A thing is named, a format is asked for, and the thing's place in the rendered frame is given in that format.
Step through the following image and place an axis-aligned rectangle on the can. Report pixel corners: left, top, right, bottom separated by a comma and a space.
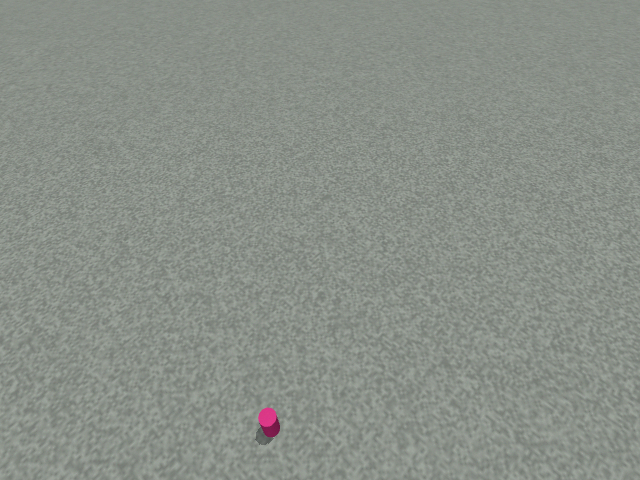
258, 408, 280, 437

